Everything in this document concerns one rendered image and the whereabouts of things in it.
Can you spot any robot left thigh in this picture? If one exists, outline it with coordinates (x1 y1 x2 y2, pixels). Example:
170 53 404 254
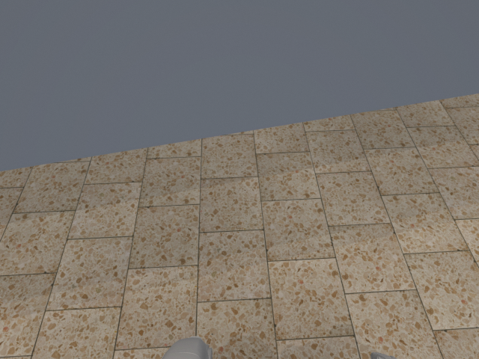
162 338 213 359

